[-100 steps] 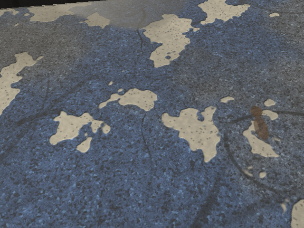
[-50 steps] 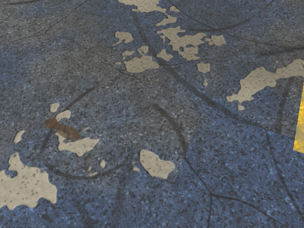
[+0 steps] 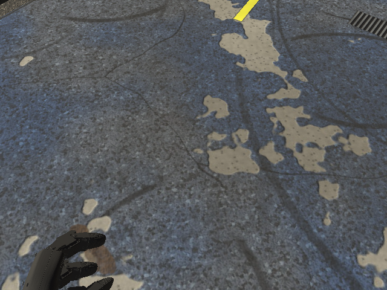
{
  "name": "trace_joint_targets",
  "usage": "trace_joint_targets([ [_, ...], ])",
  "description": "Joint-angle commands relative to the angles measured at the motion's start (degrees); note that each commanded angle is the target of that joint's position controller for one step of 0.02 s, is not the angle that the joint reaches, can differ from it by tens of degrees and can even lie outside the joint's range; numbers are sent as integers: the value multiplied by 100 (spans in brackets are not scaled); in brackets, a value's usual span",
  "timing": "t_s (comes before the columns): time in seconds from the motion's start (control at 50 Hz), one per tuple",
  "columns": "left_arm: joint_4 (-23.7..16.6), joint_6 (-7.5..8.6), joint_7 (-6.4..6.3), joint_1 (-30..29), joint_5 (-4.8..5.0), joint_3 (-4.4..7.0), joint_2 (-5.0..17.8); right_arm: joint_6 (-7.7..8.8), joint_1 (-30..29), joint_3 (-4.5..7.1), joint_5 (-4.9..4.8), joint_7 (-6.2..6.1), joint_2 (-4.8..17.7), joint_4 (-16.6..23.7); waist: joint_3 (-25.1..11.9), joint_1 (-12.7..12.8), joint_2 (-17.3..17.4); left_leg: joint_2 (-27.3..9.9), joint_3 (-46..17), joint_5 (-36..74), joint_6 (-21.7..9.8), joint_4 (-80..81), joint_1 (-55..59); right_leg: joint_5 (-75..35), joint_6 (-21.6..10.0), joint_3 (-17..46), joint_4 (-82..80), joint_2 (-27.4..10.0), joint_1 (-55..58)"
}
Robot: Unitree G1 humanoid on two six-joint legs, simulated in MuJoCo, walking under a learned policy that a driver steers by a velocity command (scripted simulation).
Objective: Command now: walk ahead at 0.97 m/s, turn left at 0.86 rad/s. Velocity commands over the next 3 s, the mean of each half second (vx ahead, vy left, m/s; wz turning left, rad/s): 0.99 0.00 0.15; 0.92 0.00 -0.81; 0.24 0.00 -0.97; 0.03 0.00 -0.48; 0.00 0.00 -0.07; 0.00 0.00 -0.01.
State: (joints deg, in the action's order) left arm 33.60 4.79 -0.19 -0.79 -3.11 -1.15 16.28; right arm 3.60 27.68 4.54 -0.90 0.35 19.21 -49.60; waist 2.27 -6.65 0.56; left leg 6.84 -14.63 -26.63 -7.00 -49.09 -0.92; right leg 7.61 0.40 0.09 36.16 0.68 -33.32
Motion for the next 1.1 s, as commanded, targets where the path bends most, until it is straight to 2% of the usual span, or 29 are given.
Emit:
trace_joint_targets([
  [0.02,243,-56,-129,1919,-14,597,1245,77,-761,-57,85,36,490,855,-1638,1219,-1193,-487,679,797,-6,-3077,-4081,4549,-852,4413,-2205,-2293,4806],
  [0.06,501,-35,-80,1828,-32,479,711,-12,-1222,-75,281,183,426,852,-691,1086,-228,-849,839,1168,30,-2652,-3874,2587,-851,2879,-2171,-1807,3494],
  [0.12,961,157,4,2075,63,377,390,-141,-1435,-236,348,322,-13,1095,-124,715,-593,-1059,643,990,131,-2198,-3903,1757,-963,2032,-2536,-1585,2617],
  [0.2,1179,307,65,2100,135,411,593,-187,-2415,-350,373,398,93,1591,466,544,-452,-1091,621,1715,286,-1115,-4521,817,-977,909,-3223,-1528,2341],
  [0.22,1197,311,87,2100,161,405,583,-171,-2630,-370,358,435,136,1628,454,581,-281,-1000,929,2071,306,-625,-4226,393,-856,336,-3322,-1216,2228],
  [0.24,1220,330,93,2132,178,427,750,-134,-2868,-450,331,498,87,1804,555,542,-457,-1084,1182,2375,284,135,-3633,120,-892,225,-3573,-1292,1811],
  [0.3,1483,293,137,2550,274,469,1033,-58,-3258,-499,328,540,110,1774,624,638,-133,-889,1859,2794,164,998,-2413,-1615,-914,48,-3793,-1235,1946],
  [0.34,1596,251,111,2696,257,546,1463,-25,-2777,-395,382,397,355,1625,-7,356,-320,-524,1915,2096,91,1220,-1628,-4443,-845,-57,-2535,-1304,2803],
  [0.36,1648,188,73,2691,233,581,1616,-6,-1796,-291,416,286,534,1341,-601,-139,-440,-321,1877,1677,62,1342,-518,-5077,-773,-106,-1202,-1262,2782],
  [0.38,1635,158,57,2623,247,564,1576,4,-729,-149,475,162,819,1010,-1138,-683,-428,-582,1626,1562,66,1460,928,-4220,-686,-146,426,-994,1992],
  [0.4,1500,158,73,2770,172,412,839,35,94,19,586,10,1379,839,-1872,-675,503,-2067,28,-313,95,1600,2150,-604,-690,-93,2717,-458,815],
  [0.42,1214,157,78,3249,454,311,265,39,30,89,595,-15,1669,958,-2823,-143,1682,-3417,-2878,-1720,-130,2882,2633,1832,-648,431,4495,107,-375],
  [0.44,1193,97,48,2646,418,430,753,14,-396,69,473,-4,1289,949,-2059,-124,832,-3162,-2686,-1585,-100,3311,1907,1213,-702,570,4734,-178,-905],
  [0.46,1163,69,76,2284,373,431,710,62,-846,-44,424,2,802,916,-1101,76,472,-2924,-1623,-730,-110,3223,1067,724,-686,478,4394,-433,-1060],
  [0.48,1233,25,117,2208,333,396,542,110,-1053,-83,422,29,546,835,-604,282,294,-2675,-899,306,-70,3326,359,564,-637,438,4119,-623,-863],
  [0.56,1182,-356,288,1959,201,391,149,313,-1048,-165,199,50,110,498,-6,760,417,-2344,780,1564,120,3904,-567,471,-502,352,3750,-918,-756],
  [0.62,810,-411,402,1124,185,322,1,418,-1020,-200,187,58,-72,312,399,832,411,-1995,2049,2906,272,4173,-678,-418,-509,12,3098,-893,-1086],
  [0.7,487,-371,562,278,206,230,79,440,-925,-157,193,-65,211,177,620,847,82,-1709,3074,4417,455,4434,-503,-1358,-812,-780,1107,-509,-343],
  [0.74,521,-359,568,342,220,247,214,392,-722,-102,189,-144,540,151,375,969,175,-1813,3207,6867,562,3904,61,-1363,-987,-1170,670,-42,311],
  [0.78,798,-373,486,1384,257,362,562,205,-856,13,243,-244,954,257,-307,1580,527,-1995,3149,8806,617,2414,500,-694,-1146,-1240,678,371,1385],
  [0.82,1443,-383,302,3548,250,658,1075,-5,-1304,83,327,-234,1107,444,-1248,2515,408,-2066,2868,8122,453,-724,-376,189,-1458,-704,406,571,3760],
  [0.84,1440,-474,158,3347,422,859,1328,-4,-1486,46,306,-123,751,426,-876,2362,-660,-943,2795,3117,609,-3182,-1726,630,-1658,97,-137,283,4359],
  [0.86,1192,-543,148,2509,175,915,2006,133,-744,-189,327,-39,33,1034,-1061,1001,-1756,-329,2120,-220,943,-4988,-4179,-165,-2624,3056,-460,-956,5371],
  [0.88,943,-544,123,2519,175,993,2055,301,-1066,-242,274,-70,267,1314,-1787,1361,-1007,-419,1025,-54,868,-5100,-4891,898,-3128,4755,-1781,-1556,5785],
  [0.9,1007,-489,43,2430,180,914,1626,408,-1380,-250,271,-82,443,1294,-751,1161,-43,-742,906,293,838,-4402,-5012,447,-2757,4609,-2240,-1581,4790],
  [0.94,1085,-332,-19,2007,248,790,1264,306,-1524,-288,373,-118,358,1261,113,561,594,-1111,949,392,963,-3303,-4133,-2107,-2323,3234,-1934,-1068,3001],
  [0.98,1024,-220,-7,1810,345,697,1066,-3,-1405,-292,455,-120,368,1236,110,319,695,-1338,1118,347,1187,-2399,-3236,-3813,-2043,2218,-1905,-647,1908],
  [1.04,1017,-178,31,1871,313,763,1203,-118,-1931,-382,356,-91,95,1564,-221,429,354,-1047,1510,1232,1181,-883,-2704,-5187,-1596,1497,-1505,113,1571],
  [1.1,1049,-344,12,2080,360,800,1083,-123,-2418,-477,232,-114,-31,1724,-570,807,-112,-584,1668,2548,1005,592,-2209,-4547,-936,1382,-1059,551,1745],
])
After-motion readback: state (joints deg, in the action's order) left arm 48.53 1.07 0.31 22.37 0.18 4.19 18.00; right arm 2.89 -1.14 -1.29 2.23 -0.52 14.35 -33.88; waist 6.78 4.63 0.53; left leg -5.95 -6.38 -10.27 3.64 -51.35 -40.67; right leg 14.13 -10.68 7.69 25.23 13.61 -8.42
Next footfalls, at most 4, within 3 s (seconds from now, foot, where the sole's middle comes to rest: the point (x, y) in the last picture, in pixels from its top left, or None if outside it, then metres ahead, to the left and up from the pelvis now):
0.38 left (128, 261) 0.53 0.17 -0.74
0.84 right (173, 152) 0.96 -0.01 -0.74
1.22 left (176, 88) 1.32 -0.06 -0.74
1.62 right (199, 127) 1.08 -0.13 -0.74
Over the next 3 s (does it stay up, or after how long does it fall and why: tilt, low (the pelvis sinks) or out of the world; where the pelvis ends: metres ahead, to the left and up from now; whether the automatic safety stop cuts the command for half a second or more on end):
stays up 1.14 -0.05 0.04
